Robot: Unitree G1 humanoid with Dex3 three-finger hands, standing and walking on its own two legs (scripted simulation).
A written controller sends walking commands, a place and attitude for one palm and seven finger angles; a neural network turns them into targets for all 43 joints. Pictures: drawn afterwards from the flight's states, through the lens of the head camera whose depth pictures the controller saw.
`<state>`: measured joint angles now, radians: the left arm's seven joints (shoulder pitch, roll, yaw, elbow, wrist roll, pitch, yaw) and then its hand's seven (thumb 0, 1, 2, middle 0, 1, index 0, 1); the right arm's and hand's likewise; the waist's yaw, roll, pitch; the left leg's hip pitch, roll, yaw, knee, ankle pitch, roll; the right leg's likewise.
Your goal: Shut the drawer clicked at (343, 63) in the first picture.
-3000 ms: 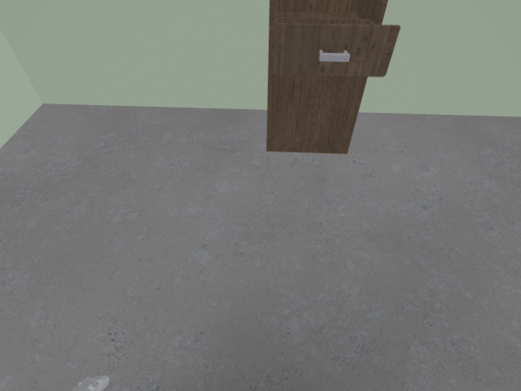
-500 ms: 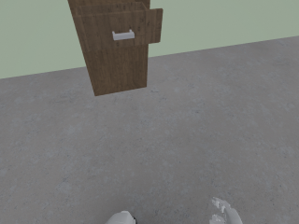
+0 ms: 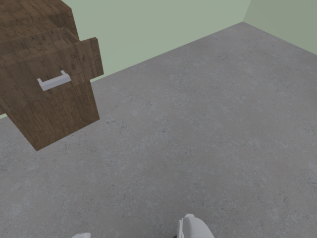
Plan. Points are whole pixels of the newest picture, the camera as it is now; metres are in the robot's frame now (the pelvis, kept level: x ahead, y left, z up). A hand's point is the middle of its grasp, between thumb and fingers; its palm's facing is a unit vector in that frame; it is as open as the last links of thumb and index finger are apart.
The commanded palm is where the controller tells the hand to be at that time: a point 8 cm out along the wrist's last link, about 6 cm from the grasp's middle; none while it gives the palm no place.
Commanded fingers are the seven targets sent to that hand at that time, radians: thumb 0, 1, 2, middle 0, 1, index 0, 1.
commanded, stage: walk to a spot facing it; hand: left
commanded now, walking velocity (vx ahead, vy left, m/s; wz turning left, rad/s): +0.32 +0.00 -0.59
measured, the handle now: (53, 79) +0.67 +0.42 -0.03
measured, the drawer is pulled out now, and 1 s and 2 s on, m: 0.30 0.30 0.30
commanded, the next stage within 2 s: turn to face it in 1.14 s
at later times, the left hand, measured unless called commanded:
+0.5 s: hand (102, 193) +0.28 +0.17 -0.16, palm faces -0.18 -0.95 -0.26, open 7.3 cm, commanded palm none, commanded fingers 0.00 0.90 0.90 -0.20 -0.30 -0.20 -0.30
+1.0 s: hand (125, 126) +0.55 +0.13 -0.16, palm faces -0.46 -0.85 -0.23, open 7.4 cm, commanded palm none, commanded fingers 0.00 0.90 0.90 -0.20 -0.30 -0.20 -0.30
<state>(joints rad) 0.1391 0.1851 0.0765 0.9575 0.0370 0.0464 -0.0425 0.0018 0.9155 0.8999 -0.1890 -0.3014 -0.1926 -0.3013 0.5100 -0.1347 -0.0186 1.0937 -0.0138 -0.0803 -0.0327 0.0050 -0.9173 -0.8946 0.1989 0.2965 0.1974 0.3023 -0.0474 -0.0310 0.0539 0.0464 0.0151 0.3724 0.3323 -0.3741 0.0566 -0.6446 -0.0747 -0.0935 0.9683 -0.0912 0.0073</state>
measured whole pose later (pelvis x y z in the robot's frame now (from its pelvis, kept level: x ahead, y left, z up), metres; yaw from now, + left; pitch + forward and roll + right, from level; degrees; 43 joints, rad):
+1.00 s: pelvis +0.36 +0.00 +0.00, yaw -33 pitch -1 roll +0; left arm 0.19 0.23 0.12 0.89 0.03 0.06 -0.03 0.00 0.92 0.90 -0.19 -0.30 -0.19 -0.30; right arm 0.20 -0.21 -0.06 0.93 -0.02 0.00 -0.02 -0.02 -0.94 -0.89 0.20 0.30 0.20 0.30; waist 0.01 -0.01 0.08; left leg -0.22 0.14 0.32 0.53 -0.27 0.01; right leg -0.52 -0.10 -0.08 0.97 -0.33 0.08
